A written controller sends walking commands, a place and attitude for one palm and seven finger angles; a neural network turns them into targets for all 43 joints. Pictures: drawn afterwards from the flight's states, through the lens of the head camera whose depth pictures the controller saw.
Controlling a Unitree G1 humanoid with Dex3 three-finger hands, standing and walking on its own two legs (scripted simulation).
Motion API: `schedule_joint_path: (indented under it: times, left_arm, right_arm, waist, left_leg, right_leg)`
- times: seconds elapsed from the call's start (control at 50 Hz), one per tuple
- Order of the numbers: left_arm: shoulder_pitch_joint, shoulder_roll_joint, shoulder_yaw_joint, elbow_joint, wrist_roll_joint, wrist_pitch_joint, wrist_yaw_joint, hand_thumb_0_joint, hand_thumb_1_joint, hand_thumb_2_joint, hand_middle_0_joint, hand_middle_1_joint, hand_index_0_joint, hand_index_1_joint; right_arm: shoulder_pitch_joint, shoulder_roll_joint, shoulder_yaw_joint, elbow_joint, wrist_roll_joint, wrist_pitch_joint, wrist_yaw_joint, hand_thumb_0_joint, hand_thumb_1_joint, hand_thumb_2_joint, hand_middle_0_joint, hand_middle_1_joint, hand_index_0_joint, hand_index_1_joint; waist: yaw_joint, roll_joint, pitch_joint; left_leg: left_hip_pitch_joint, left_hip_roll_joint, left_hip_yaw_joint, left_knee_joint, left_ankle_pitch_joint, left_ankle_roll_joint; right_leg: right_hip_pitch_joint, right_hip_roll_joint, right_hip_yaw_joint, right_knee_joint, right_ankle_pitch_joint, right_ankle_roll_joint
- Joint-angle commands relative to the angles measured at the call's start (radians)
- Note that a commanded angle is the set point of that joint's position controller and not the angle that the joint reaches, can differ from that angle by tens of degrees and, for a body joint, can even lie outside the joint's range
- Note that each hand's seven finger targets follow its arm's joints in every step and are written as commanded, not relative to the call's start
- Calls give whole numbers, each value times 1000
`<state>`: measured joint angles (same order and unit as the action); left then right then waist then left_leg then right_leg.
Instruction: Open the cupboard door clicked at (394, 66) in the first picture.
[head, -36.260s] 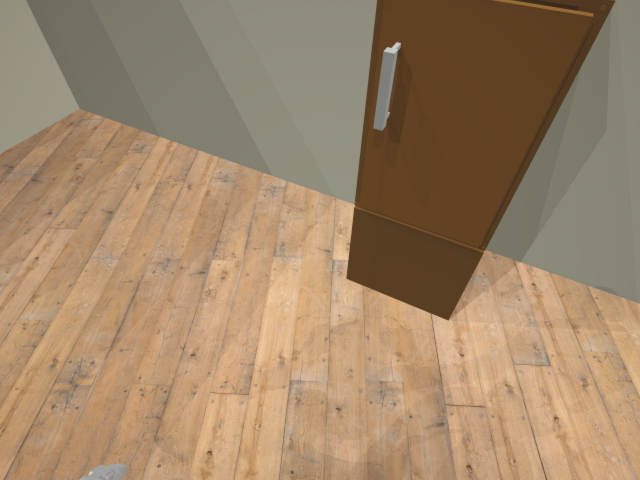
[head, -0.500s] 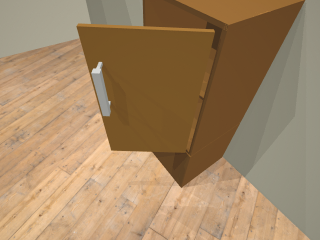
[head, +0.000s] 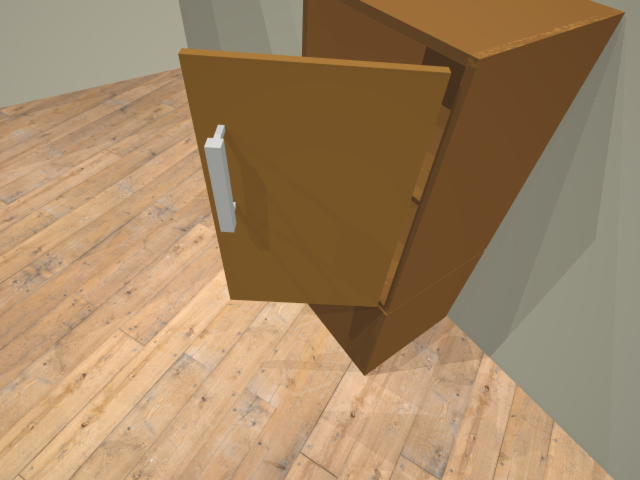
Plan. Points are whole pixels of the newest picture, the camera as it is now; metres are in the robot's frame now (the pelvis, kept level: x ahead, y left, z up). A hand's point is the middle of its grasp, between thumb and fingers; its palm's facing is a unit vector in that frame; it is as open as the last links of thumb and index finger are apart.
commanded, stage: come to a stop and stand still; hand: left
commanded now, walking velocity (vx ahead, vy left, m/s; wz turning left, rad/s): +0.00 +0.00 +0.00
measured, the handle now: (224, 181) +0.53 +0.20 +0.06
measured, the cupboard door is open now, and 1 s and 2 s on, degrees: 53 53 53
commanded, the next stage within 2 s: look again from close up in 0.10 s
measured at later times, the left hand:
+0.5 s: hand out of the picture +0.01 +0.17 -0.18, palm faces +0.01 -0.99 -0.16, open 7.4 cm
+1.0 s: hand (185, 397) +0.21 +0.18 -0.01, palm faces +0.25 -0.96 -0.09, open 7.6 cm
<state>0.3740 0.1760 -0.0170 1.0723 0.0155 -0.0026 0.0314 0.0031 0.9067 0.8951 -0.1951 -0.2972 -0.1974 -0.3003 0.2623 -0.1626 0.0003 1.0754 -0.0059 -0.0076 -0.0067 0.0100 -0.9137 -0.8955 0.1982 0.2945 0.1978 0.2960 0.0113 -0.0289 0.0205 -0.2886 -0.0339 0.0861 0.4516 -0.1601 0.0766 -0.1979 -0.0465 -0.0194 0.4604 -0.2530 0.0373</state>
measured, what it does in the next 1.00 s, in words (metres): stands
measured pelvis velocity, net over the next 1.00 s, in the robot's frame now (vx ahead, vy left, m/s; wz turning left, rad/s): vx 0.00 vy -0.02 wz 0.04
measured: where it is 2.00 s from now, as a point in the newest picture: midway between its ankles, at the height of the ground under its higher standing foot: outside the picture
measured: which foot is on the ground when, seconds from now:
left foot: down 0.00-1.00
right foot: down 0.00-1.00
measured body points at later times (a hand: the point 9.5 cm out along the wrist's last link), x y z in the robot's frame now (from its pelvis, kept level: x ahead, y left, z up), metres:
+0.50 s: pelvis +0.01 +0.00 +0.00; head +0.02 +0.02 +0.45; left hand +0.01 +0.22 -0.16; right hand +0.02 -0.23 -0.15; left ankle +0.05 +0.07 -0.74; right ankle +0.00 -0.15 -0.74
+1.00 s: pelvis +0.00 -0.02 -0.02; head +0.01 -0.02 +0.43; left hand +0.19 +0.23 +0.00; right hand +0.13 -0.27 -0.12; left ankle +0.06 +0.07 -0.74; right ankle +0.00 -0.14 -0.74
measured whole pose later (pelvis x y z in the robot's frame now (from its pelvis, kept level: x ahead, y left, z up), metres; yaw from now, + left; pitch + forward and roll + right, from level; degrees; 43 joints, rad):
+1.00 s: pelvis +0.00 -0.02 -0.02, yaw +2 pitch +4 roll +0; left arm 0.39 0.20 0.10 0.14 -0.18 -0.27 0.04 0.02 0.85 0.86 -0.20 -0.35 -0.20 -0.36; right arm 0.28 -0.23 0.00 0.76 0.02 -0.25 -0.04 0.02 -0.92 -0.90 0.20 0.29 0.20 0.30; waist -0.04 0.00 -0.08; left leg -0.51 -0.03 0.05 0.70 -0.27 0.04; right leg -0.42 -0.05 -0.06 0.73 -0.39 0.00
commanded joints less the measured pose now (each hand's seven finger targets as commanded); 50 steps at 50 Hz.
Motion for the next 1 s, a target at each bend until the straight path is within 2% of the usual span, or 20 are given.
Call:
schedule_joint_path:
  times: [0.0, 0.2, 0.36, 0.42, 0.48, 0.52, 0.64, 0.7, 0.74, 0.76, 0.78, 0.8, 0.82, 0.84, 0.86, 0.88, 0.9, 0.94, 0.96, 0.98]
  left_arm:
    - [50, 84, 12, -18, 3, -23, 10, 0, 900, 900, -200, -300, -200, -300]
    - [40, 73, 12, -5, 4, -22, 11, 0, 900, 900, -200, -300, -200, -300]
    - [28, 75, 14, -8, 2, -23, 12, 0, 900, 900, -200, -300, -200, -300]
    - [25, 72, 14, -8, 4, -19, 12, 0, 900, 900, -200, -300, -200, -300]
    - [26, 74, 15, -7, 3, -21, 11, 0, 900, 900, -200, -300, -200, -300]
    - [27, 71, 14, -7, 3, -21, 11, 0, 900, 900, -200, -300, -200, -300]
    - [29, 68, 15, -3, 2, -23, 12, 0, 900, 900, -200, -300, -200, -300]
    - [29, 67, 15, -1, 1, -21, 13, 0, 900, 900, -200, -300, -200, -300]
    - [31, 65, 15, 3, 2, -22, 14, 0, 900, 900, -200, -300, -200, -300]
    - [37, 80, 10, 22, 21, -32, 47, 0, 900, 900, -200, -300, -200, -300]
    - [-646, 321, 153, -1557, -176, -229, 57, 0, 877, 890, -202, -315, -202, -315]
    - [-266, 267, 146, -1366, -116, -188, 109, 0, 853, 880, -203, -330, -203, -330]
    - [31, 89, 32, -1172, -114, -60, 136, 0, 830, 870, -205, -345, -205, -345]
    - [54, -48, -24, -1137, -172, -54, 125, 0, 807, 860, -207, -360, -207, -360]
    - [-12, -15, -7, -1199, -188, -108, 106, 0, 783, 850, -208, -375, -208, -375]
    - [-22, 47, 53, -1161, -183, -160, 92, 0, 760, 840, -210, -390, -210, -390]
    - [3, 36, 77, -1084, -184, -222, 65, 0, 737, 830, -212, -405, -212, -405]
    - [144, -17, 108, -893, -203, -364, -35, 0, 690, 810, -215, -435, -215, -435]
    - [192, -30, 117, -869, -223, -446, -104, 0, 667, 800, -217, -450, -217, -450]
    - [231, -3, 157, -862, -248, -523, -178, 0, 643, 790, -218, -465, -218, -465]
  right_arm:
    - [27, -126, -28, -30, -2, -18, -7, 0, -900, -900, 200, 300, 200, 300]
    - [26, -116, -27, -8, -2, -19, -8, 0, -900, -900, 200, 300, 200, 300]
    - [32, -108, -23, 4, -1, -23, -10, 0, -900, -900, 200, 300, 200, 300]
    - [32, -104, -23, 7, -1, -18, -10, 0, -900, -900, 200, 300, 200, 300]
    - [36, -107, -23, 9, -2, -20, -10, 0, -900, -900, 200, 300, 200, 300]
    - [38, -102, -23, 11, -1, -19, -11, 0, -900, -900, 200, 300, 200, 300]
    - [45, -99, -20, 19, 0, -23, -13, 0, -900, -900, 200, 300, 200, 300]
    - [46, -99, -19, 23, -1, -22, -14, 0, -900, -900, 200, 300, 200, 300]
    - [45, -94, -18, 24, 1, -23, -15, 0, -900, -900, 200, 300, 200, 300]
    - [-3, -131, -12, -46, 3, -27, -10, 0, -900, -900, 200, 300, 200, 300]
    - [34, -279, -44, -424, 55, -159, -49, 0, -900, -900, 200, 300, 200, 300]
    - [-51, -203, -4, -364, 57, -258, -78, 0, -900, -900, 200, 300, 200, 300]
    - [-56, -149, -17, -351, 67, -287, -70, 0, -900, -900, 200, 300, 200, 300]
    - [-33, -162, -26, -345, 77, -288, -73, 0, -900, -900, 200, 300, 200, 300]
    - [-65, -200, -32, -405, 72, -302, -71, 0, -900, -900, 200, 300, 200, 300]
    - [-72, -226, -37, -422, 52, -309, -65, 0, -900, -900, 200, 300, 200, 300]
    - [-69, -223, -46, -441, 34, -304, -61, 0, -900, -900, 200, 300, 200, 300]
    - [-99, -215, -67, -484, 22, -295, -35, 0, -900, -900, 200, 300, 200, 300]
    - [-120, -212, -76, -511, 14, -295, -20, 0, -900, -900, 200, 300, 200, 300]
    - [-130, -212, -88, -535, 13, -292, -6, 0, -900, -900, 200, 300, 200, 300]
  waist:
    - [-14, 44, 40]
    - [-12, 37, 42]
    - [-10, 33, 21]
    - [-10, 35, 62]
    - [-9, 41, 37]
    - [-8, 14, 47]
    - [-12, 23, 18]
    - [-11, 35, 28]
    - [-10, 26, 37]
    - [-5, 59, 69]
    - [-137, 219, -438]
    - [-20, 320, -423]
    - [-37, 253, -240]
    - [-54, 148, -75]
    - [-58, 137, 6]
    - [-73, 91, -3]
    - [-79, -57, 19]
    - [-24, -201, -12]
    - [8, -216, -50]
    - [30, -193, -95]
  left_leg:
    - [42, 142, -182, -160, -170, -30]
    - [48, 143, -179, -169, -152, -33]
    - [74, 142, -162, -150, -66, -34]
    - [50, 144, -169, -171, -121, -35]
    - [61, 142, -166, -169, -109, -36]
    - [67, 142, -161, -163, -96, -36]
    - [97, 140, -150, -142, -12, -36]
    - [99, 143, -153, -153, -32, -37]
    - [99, 141, -145, -146, -4, -36]
    - [55, 155, -127, 10, 133, -60]
    - [401, 51, -124, -50, 102, -81]
    - [383, 120, -167, -105, 51, -108]
    - [206, 122, -216, -163, -135, -138]
    - [90, 105, -197, -148, -233, -110]
    - [15, 88, -198, -84, -284, -86]
    - [-46, 68, -192, -19, -301, -78]
    - [-109, 60, -189, 55, -289, -75]
    - [-238, 53, -152, 191, -260, -90]
    - [-303, 46, -131, 265, -242, -91]
    - [-354, 39, -116, 326, -224, -96]
  right_leg:
    - [-73, -51, 72, -96, -26, -63]
    - [-57, -53, 66, -99, -2, -59]
    - [-32, -60, 64, -102, 41, -56]
    - [-45, -54, 62, -110, 11, -56]
    - [-30, -57, 64, -108, 27, -56]
    - [-38, -55, 64, -111, 28, -56]
    - [-24, -61, 66, -110, 63, -56]
    - [-30, -59, 65, -111, 49, -55]
    - [-27, -62, 66, -115, 65, -54]
    - [-50, -68, 72, -106, 100, -57]
    - [-44, 47, -54, 5, 161, -60]
    - [-101, 50, -56, 122, -18, -79]
    - [-200, 51, -65, 168, -134, -66]
    - [-224, 49, -71, 156, -105, -62]
    - [-242, 51, -80, 105, -113, -61]
    - [-272, 51, -84, 83, -135, -60]
    - [-340, 57, -97, 105, -168, -58]
    - [-456, 68, -113, 214, -237, -61]
    - [-510, 68, -104, 275, -257, -64]
    - [-533, 64, -88, 324, -260, -70]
